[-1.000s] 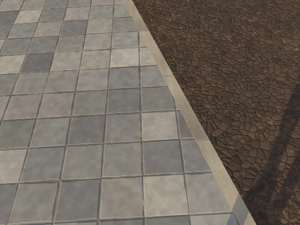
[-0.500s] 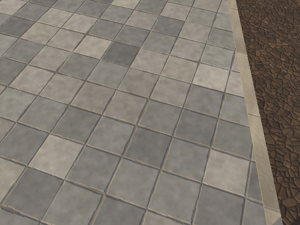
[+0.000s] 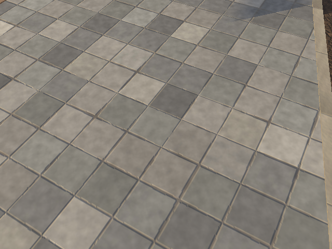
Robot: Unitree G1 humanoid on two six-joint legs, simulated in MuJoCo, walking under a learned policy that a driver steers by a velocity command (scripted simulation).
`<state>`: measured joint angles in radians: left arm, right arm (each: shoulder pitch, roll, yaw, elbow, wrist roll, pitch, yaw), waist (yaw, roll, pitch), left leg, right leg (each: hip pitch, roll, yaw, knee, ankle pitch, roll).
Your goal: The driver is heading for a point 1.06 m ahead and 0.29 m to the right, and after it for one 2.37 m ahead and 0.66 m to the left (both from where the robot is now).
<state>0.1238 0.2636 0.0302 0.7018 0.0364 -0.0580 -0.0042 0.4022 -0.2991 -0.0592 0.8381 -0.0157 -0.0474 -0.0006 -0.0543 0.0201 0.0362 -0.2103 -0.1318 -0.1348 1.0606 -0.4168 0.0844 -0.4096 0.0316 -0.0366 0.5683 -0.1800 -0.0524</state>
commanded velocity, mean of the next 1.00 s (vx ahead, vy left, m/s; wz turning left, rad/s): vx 0.49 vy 0.00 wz -0.20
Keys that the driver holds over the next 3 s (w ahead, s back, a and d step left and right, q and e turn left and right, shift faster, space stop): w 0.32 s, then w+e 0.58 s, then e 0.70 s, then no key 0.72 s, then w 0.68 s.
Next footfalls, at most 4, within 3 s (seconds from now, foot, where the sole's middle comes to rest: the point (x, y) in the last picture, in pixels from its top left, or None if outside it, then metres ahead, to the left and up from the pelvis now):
0.42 left None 0.36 0.12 -0.76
0.94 right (195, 212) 0.61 -0.11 -0.76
1.54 left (164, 182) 0.76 0.01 -0.76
1.94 right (198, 219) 0.58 -0.12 -0.76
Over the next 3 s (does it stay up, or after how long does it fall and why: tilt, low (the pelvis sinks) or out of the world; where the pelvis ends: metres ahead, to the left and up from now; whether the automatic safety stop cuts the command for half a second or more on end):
stays up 0.80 -0.17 0.00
